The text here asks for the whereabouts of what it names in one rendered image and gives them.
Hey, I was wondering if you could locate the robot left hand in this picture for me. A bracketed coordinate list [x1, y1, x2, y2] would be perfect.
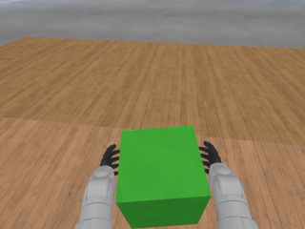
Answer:
[100, 144, 120, 176]

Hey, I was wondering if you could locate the robot left forearm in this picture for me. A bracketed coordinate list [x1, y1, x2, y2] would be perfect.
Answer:
[74, 165, 115, 229]

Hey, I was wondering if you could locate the carton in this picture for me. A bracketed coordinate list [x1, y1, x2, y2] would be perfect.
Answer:
[115, 125, 212, 229]

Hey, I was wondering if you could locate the robot right forearm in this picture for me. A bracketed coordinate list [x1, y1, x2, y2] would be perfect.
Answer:
[209, 162, 258, 229]

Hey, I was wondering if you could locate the robot right hand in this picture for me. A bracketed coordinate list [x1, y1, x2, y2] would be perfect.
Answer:
[198, 141, 222, 174]

